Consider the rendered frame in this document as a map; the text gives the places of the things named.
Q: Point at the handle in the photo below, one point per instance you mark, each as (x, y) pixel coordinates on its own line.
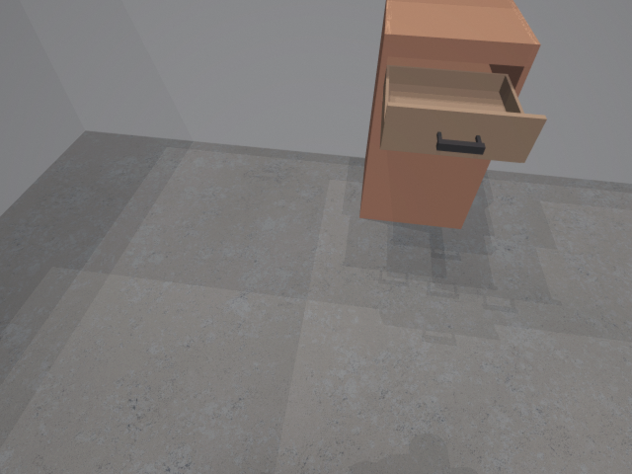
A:
(460, 146)

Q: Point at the drawer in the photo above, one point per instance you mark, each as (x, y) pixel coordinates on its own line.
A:
(418, 102)

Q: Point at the cabinet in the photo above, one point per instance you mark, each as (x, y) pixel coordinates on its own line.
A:
(469, 35)

